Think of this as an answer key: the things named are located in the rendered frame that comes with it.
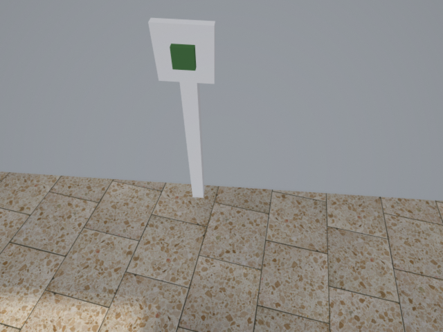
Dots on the button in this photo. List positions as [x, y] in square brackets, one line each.
[183, 57]

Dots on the panel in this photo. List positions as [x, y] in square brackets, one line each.
[165, 32]

